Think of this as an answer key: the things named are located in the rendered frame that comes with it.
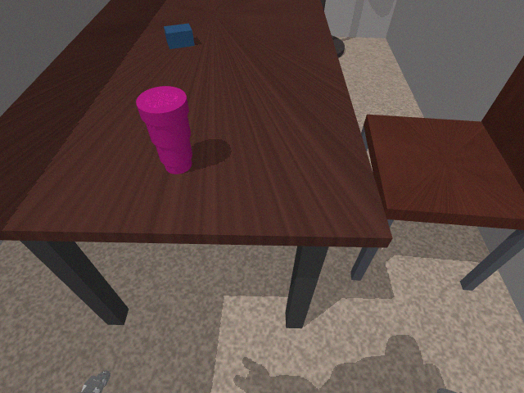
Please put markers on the table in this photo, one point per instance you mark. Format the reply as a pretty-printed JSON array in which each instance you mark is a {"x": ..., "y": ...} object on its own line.
[{"x": 278, "y": 158}]

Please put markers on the coat stand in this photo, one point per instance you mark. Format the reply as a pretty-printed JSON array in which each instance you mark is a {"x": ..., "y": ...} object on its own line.
[{"x": 339, "y": 45}]

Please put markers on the left robot hand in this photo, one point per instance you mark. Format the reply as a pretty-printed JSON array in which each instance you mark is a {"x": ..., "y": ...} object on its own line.
[{"x": 95, "y": 384}]

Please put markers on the chair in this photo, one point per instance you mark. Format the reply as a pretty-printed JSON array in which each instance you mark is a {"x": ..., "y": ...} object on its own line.
[{"x": 453, "y": 172}]

